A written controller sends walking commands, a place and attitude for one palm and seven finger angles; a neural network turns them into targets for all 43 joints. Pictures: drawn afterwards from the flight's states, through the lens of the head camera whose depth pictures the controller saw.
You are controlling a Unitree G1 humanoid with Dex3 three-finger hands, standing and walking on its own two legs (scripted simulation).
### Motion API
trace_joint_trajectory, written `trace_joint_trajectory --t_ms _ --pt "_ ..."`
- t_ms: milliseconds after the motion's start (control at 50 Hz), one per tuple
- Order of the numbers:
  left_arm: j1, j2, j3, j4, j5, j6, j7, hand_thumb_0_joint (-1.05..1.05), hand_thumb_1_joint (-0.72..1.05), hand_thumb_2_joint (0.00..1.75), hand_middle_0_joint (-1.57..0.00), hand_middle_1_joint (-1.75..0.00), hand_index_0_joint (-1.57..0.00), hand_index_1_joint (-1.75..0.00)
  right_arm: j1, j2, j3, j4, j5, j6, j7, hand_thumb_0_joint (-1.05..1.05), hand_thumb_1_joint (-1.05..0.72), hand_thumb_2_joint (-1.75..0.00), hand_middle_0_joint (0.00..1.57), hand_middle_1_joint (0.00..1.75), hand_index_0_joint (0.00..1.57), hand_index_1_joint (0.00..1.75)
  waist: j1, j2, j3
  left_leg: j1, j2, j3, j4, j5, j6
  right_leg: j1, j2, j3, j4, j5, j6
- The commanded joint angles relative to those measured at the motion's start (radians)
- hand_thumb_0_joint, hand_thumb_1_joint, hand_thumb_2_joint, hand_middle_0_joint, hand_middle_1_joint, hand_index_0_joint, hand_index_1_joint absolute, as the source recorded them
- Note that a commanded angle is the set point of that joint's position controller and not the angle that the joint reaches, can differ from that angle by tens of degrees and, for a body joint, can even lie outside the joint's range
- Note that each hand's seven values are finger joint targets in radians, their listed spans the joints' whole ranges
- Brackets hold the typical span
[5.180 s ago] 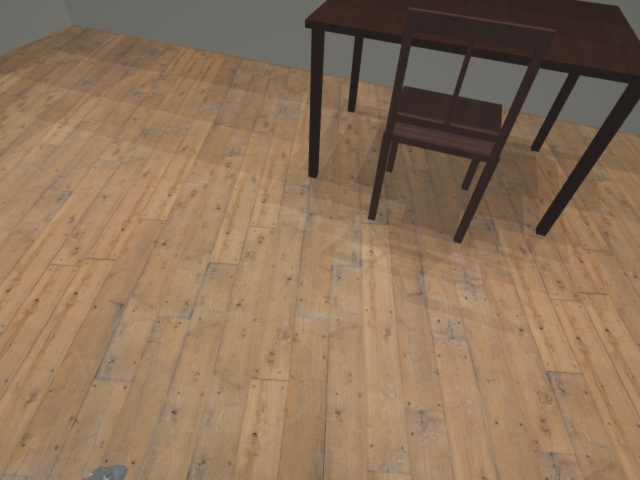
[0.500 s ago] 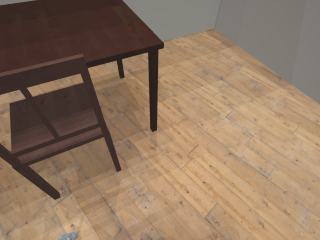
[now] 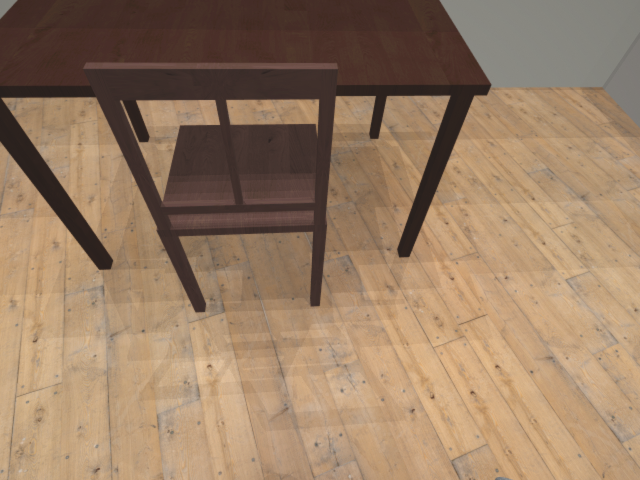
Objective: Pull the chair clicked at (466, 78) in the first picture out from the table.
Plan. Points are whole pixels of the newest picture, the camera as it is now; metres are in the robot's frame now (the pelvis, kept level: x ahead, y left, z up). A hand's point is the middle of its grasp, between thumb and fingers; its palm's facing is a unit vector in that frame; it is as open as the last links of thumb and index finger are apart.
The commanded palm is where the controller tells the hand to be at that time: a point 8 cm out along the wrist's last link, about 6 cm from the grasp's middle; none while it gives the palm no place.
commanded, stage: turn to face it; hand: left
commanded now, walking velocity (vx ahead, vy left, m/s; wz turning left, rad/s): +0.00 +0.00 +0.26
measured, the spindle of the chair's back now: (231, 156) +0.70 +0.24 -0.08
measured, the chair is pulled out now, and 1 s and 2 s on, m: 0.00 0.00 0.00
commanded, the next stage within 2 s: take the last steps up to it in 0.18 s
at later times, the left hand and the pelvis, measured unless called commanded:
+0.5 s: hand out of the picture +0.05 +0.18 -0.14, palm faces +0.14 -0.96 -0.24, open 7.4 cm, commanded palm none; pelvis +0.00 -0.01 +0.01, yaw +6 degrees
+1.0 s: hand out of the picture +0.03 +0.22 -0.17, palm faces +0.17 -0.98 -0.13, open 7.4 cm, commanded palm none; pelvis +0.11 +0.06 +0.01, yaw +6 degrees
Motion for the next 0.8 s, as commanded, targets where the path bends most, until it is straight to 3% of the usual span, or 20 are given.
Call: trace_joint_trajectory --t_ms 0,40,60,100,240,280,320,360,380,400,420,440,460,500,540,580,660,720,740,780 --pt "-0.088 0.108 0.015 -0.124 -0.007 -0.001 0.015 0.0 0.9 0.9 -0.2 -0.3 -0.2 -0.3 0.195 -0.27 -0.057 -0.025 -0.003 -0.033 -0.026 0.0 -0.9 -0.9 0.2 0.3 0.2 0.3 -0.11 0.209 -0.205 0.31 0.404 -0.344 -0.189 0.842 0.242 -0.286 0.054 0.182 0.409 -0.29 0.006" --pt "-0.106 0.095 0.022 -0.081 -0.009 0.003 0.014 0.0 0.9 0.9 -0.2 -0.3 -0.2 -0.3 0.11 -0.201 -0.038 -0.027 -0.009 -0.042 -0.044 0.0 -0.9 -0.9 0.2 0.3 0.2 0.3 -0.08 0.251 -0.138 0.223 0.295 -0.291 -0.203 0.792 0.209 -0.296 0.063 0.22 0.46 -0.186 0.01" --pt "-0.091 0.102 0.024 -0.064 -0.01 0.002 0.009 0.0 0.9 0.9 -0.2 -0.3 -0.2 -0.3 0.058 -0.177 -0.029 -0.038 -0.008 -0.041 -0.045 0.0 -0.9 -0.9 0.2 0.3 0.2 0.3 -0.06 0.238 -0.114 0.187 0.255 -0.236 -0.211 0.752 0.188 -0.278 0.069 0.226 0.463 -0.13 0.01" --pt "-0.047 0.098 0.026 -0.041 -0.012 0.002 0.0 0.0 0.9 0.9 -0.2 -0.3 -0.2 -0.3 0.02 -0.154 -0.017 -0.049 -0.004 -0.045 -0.045 0.0 -0.9 -0.9 0.2 0.3 0.2 0.3 -0.032 0.224 -0.111 0.164 0.204 -0.185 -0.226 0.674 0.164 -0.234 0.088 0.204 0.441 -0.071 0.013" --pt "-0.091 0.074 0.015 -0.046 -0.012 0.006 0.006 0.0 0.9 0.9 -0.2 -0.3 -0.2 -0.3 0.063 -0.15 -0.02 -0.027 -0.011 -0.038 -0.042 0.0 -0.9 -0.9 0.2 0.3 0.2 0.3 -0.054 0.172 -0.087 0.142 0.214 -0.265 -0.266 0.479 0.192 -0.154 0.129 0.196 0.209 -0.088 0.012" --pt "-0.078 0.056 0.009 -0.038 -0.014 -0.003 0.007 0.0 0.9 0.9 -0.2 -0.3 -0.2 -0.3 0.064 -0.144 -0.019 -0.019 -0.015 -0.039 -0.041 0.0 -0.9 -0.9 0.2 0.3 0.2 0.3 -0.051 0.188 -0.101 0.132 0.214 -0.289 -0.261 0.435 0.194 -0.092 0.147 0.19 0.12 -0.09 0.003" --pt "-0.042 0.053 0.007 -0.025 -0.009 -0.014 0.001 0.0 0.9 0.9 -0.2 -0.3 -0.2 -0.3 0.068 -0.134 -0.017 -0.009 -0.016 -0.043 -0.04 0.0 -0.9 -0.9 0.2 0.3 0.2 0.3 -0.04 0.189 -0.111 0.101 0.203 -0.318 -0.274 0.22 0.191 -0.021 0.168 0.182 0.021 -0.081 -0.012" --pt "0.04 0.055 0.007 0.01 -0.002 -0.033 -0.005 0.0 0.9 0.9 -0.2 -0.3 -0.2 -0.3 0.05 -0.11 -0.011 -0.001 -0.01 -0.045 -0.037 0.0 -0.9 -0.9 0.2 0.3 0.2 0.3 0.006 0.132 -0.106 -0.028 0.151 -0.289 -0.216 -0.035 0.144 0.174 0.173 0.17 -0.211 0.051 -0.019" --pt "0.083 0.092 0.013 0.03 0.007 -0.047 -0.002 0.0 0.9 0.9 -0.2 -0.3 -0.2 -0.3 0.067 -0.064 -0.004 0.007 -0.004 -0.049 -0.034 0.0 -0.9 -0.9 0.2 0.3 0.2 0.3 0.023 0.007 -0.101 -0.149 0.067 -0.219 -0.083 -0.135 0.092 0.3 0.103 0.258 -0.329 0.004 -0.036" --pt "0.132 0.187 0.03 0.04 0.019 -0.059 0.005 0.0 0.9 0.9 -0.2 -0.3 -0.2 -0.3 0.076 0.014 0.014 -0.013 0.008 -0.053 -0.03 0.0 -0.9 -0.9 0.2 0.3 0.2 0.3 0.038 -0.281 -0.072 -0.346 -0.064 -0.08 0.183 -0.237 0.031 0.363 -0.136 0.598 -0.487 -0.198 -0.122" --pt "0.155 0.204 0.029 0.03 0.004 -0.054 0.008 0.0 0.9 0.9 -0.2 -0.3 -0.2 -0.3 0.015 -0.047 0.002 -0.042 -0.007 -0.051 -0.024 0.0 -0.9 -0.9 0.2 0.3 0.2 0.3 0.065 -0.226 0.001 -0.39 -0.027 -0.109 0.317 -0.263 0.036 0.234 -0.229 0.69 -0.563 -0.326 -0.2" --pt "0.114 0.17 0.025 0.027 0.003 -0.061 0.011 0.0 0.9 0.9 -0.2 -0.3 -0.2 -0.3 0.021 -0.066 -0.009 -0.025 -0.015 -0.051 -0.014 0.0 -0.9 -0.9 0.2 0.3 0.2 0.3 0.034 -0.163 0.041 -0.389 -0.008 -0.128 0.402 -0.178 0.04 0.145 -0.199 0.669 -0.6 -0.424 -0.213" --pt "0.072 0.145 0.025 0.029 -0.001 -0.068 0.011 0.0 0.9 0.9 -0.2 -0.3 -0.2 -0.3 0.038 -0.062 -0.014 -0.001 -0.017 -0.045 -0.01 0.0 -0.9 -0.9 0.2 0.3 0.2 0.3 0.008 -0.194 0.086 -0.385 0.01 -0.126 0.445 -0.108 0.042 0.091 -0.163 0.626 -0.609 -0.404 -0.19" --pt "0.039 0.082 0.008 0.033 -0.003 -0.078 0.009 0.0 0.9 0.9 -0.2 -0.3 -0.2 -0.3 0.099 -0.046 -0.016 0.043 -0.019 -0.043 -0.004 0.0 -0.9 -0.9 0.2 0.3 0.2 0.3 -0.034 -0.122 0.101 -0.344 0.037 -0.103 0.494 0.003 0.033 0.059 -0.096 0.453 -0.575 -0.229 -0.172" --pt "0.059 0.056 0.001 0.044 -0.004 -0.09 0.007 0.0 0.9 0.9 -0.2 -0.3 -0.2 -0.3 0.124 -0.014 -0.012 0.063 -0.017 -0.044 -0.002 0.0 -0.9 -0.9 0.2 0.3 0.2 0.3 -0.043 -0.087 0.085 -0.326 0.044 -0.075 0.496 0.073 0.019 0.065 -0.056 0.344 -0.555 -0.075 -0.171" --pt "0.101 0.049 -0.001 0.068 -0.004 -0.098 0.007 0.0 0.9 0.9 -0.2 -0.3 -0.2 -0.3 0.116 0.0 -0.012 0.067 -0.015 -0.048 -0.002 0.0 -0.9 -0.9 0.2 0.3 0.2 0.3 -0.034 -0.082 0.067 -0.336 0.054 -0.056 0.458 0.101 0.008 0.111 -0.048 0.306 -0.551 -0.007 -0.18" --pt "0.174 0.052 0.002 0.119 0.003 -0.105 0.008 0.0 0.9 0.9 -0.2 -0.3 -0.2 -0.3 0.04 0.015 -0.008 0.05 -0.012 -0.062 0.0 0.0 -0.9 -0.9 0.2 0.3 0.2 0.3 -0.003 -0.076 0.057 -0.357 0.072 -0.025 0.306 0.076 0.005 0.191 -0.065 0.309 -0.538 0.069 -0.218" --pt "0.189 0.065 0.008 0.147 0.01 -0.1 0.008 0.0 0.9 0.9 -0.2 -0.3 -0.2 -0.3 0.003 0.04 0.001 0.044 -0.009 -0.08 0.003 0.0 -0.9 -0.9 0.2 0.3 0.2 0.3 0.011 -0.081 0.05 -0.265 0.063 0.008 0.146 0.02 0.019 0.181 -0.075 0.294 -0.494 0.116 -0.228" --pt "0.192 0.064 0.008 0.158 0.009 -0.099 0.008 0.0 0.9 0.9 -0.2 -0.3 -0.2 -0.3 0.009 0.047 0.004 0.046 -0.009 -0.087 0.002 0.0 -0.9 -0.9 0.2 0.3 0.2 0.3 0.01 -0.089 0.037 -0.213 0.053 0.015 0.099 0.01 0.027 0.171 -0.075 0.291 -0.467 0.145 -0.226" --pt "0.182 0.062 0.012 0.173 0.003 -0.093 0.005 0.0 0.9 0.9 -0.2 -0.3 -0.2 -0.3 0.096 0.043 0.004 0.082 -0.01 -0.1 -0.007 0.0 -0.9 -0.9 0.2 0.3 0.2 0.3 -0.028 -0.072 0.005 -0.049 0.019 0.058 -0.019 0.075 0.033 0.128 -0.036 0.249 -0.38 0.158 -0.199"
